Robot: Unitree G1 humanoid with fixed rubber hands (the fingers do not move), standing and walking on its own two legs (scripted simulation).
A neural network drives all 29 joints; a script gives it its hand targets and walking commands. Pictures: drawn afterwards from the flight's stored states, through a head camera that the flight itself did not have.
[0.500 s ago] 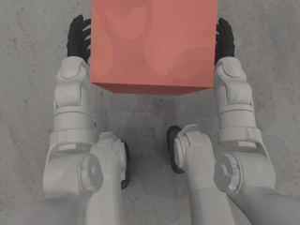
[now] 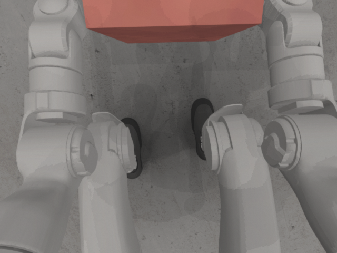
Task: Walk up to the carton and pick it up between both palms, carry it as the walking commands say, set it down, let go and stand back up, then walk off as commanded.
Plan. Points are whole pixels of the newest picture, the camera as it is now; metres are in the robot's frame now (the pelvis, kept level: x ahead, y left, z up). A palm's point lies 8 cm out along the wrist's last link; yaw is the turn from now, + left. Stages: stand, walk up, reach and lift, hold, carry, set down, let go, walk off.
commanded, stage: set down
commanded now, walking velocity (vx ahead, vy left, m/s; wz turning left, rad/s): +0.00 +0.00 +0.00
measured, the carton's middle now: out of the picture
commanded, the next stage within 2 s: none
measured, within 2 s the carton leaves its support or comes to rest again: rests again in 1.98 s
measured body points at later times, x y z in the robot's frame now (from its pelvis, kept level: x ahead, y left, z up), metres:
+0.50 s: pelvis +0.00 +0.00 -0.02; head +0.37 +0.00 +0.22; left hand +0.56 +0.15 -0.19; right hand +0.56 -0.18 -0.19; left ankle +0.12 +0.13 -0.39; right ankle +0.17 -0.11 -0.39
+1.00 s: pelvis +0.00 +0.00 -0.04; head +0.36 -0.01 +0.22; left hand +0.57 +0.15 -0.20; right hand +0.55 -0.19 -0.20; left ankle +0.12 +0.13 -0.39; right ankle +0.17 -0.11 -0.39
